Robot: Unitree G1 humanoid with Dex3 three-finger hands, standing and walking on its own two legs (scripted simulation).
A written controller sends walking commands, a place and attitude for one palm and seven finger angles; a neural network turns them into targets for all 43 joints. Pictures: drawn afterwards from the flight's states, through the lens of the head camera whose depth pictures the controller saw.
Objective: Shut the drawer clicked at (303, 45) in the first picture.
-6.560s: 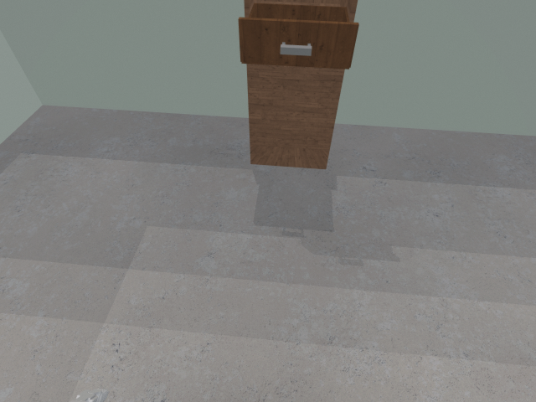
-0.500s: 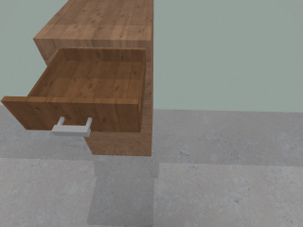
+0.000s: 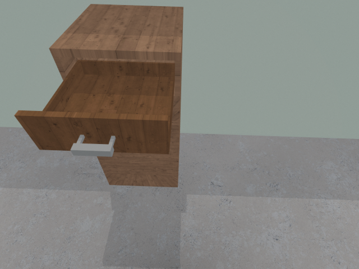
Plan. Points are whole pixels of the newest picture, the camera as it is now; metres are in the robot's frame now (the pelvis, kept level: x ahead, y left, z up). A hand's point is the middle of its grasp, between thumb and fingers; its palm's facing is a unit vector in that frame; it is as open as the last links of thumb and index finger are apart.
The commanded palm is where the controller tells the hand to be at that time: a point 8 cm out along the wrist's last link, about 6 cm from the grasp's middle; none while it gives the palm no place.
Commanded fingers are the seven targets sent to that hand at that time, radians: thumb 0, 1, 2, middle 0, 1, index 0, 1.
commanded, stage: come to a stop and stand still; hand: left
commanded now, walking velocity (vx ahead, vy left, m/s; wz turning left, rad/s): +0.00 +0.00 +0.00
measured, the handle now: (95, 144) +0.41 +0.26 +0.03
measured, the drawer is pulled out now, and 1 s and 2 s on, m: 0.29 0.29 0.29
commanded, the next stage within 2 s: look again from close up in 0.68 s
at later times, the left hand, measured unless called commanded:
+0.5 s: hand out of the picture +0.01 +0.17 -0.18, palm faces +0.05 -0.98 -0.19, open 7.4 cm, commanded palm none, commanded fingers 0.00 0.90 0.90 -0.20 -0.30 -0.20 -0.30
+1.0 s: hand out of the picture +0.04 +0.19 -0.18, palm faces +0.02 -0.97 -0.22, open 7.4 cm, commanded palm none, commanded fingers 0.00 0.90 0.90 -0.20 -0.30 -0.20 -0.30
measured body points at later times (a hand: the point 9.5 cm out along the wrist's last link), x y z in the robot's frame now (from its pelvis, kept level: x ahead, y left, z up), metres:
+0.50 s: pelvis +0.02 +0.01 +0.00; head +0.02 +0.01 +0.45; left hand +0.01 +0.23 -0.16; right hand +0.01 -0.19 -0.17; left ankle +0.00 +0.12 -0.74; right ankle +0.03 -0.09 -0.74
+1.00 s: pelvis +0.03 +0.01 -0.01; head +0.04 +0.00 +0.44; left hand +0.04 +0.24 -0.16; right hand +0.04 -0.21 -0.17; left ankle +0.00 +0.12 -0.74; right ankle +0.03 -0.09 -0.74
